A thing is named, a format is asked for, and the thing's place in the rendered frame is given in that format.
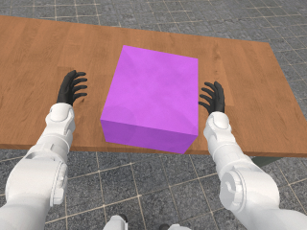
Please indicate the robot left foot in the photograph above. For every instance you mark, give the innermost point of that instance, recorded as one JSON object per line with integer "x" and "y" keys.
{"x": 123, "y": 217}

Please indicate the robot left upper arm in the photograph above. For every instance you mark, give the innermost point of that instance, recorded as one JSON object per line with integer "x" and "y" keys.
{"x": 36, "y": 186}

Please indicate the carton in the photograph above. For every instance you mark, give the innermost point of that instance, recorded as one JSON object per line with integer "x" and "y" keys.
{"x": 153, "y": 101}

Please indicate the robot right forearm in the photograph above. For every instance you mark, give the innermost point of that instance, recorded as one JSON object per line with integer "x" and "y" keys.
{"x": 223, "y": 147}

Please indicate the robot left shin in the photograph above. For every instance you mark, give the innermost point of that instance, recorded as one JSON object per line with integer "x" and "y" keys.
{"x": 115, "y": 217}

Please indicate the robot right hand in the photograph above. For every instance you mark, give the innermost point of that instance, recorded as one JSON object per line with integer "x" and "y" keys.
{"x": 217, "y": 103}

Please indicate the robot left hand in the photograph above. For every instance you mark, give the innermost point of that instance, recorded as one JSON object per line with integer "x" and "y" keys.
{"x": 67, "y": 89}

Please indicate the robot right upper arm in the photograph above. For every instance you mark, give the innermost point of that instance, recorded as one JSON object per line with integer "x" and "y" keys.
{"x": 253, "y": 198}

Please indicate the robot left forearm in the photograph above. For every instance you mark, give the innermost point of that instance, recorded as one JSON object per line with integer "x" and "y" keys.
{"x": 55, "y": 141}

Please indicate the table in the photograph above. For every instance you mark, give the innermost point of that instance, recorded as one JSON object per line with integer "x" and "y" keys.
{"x": 36, "y": 54}

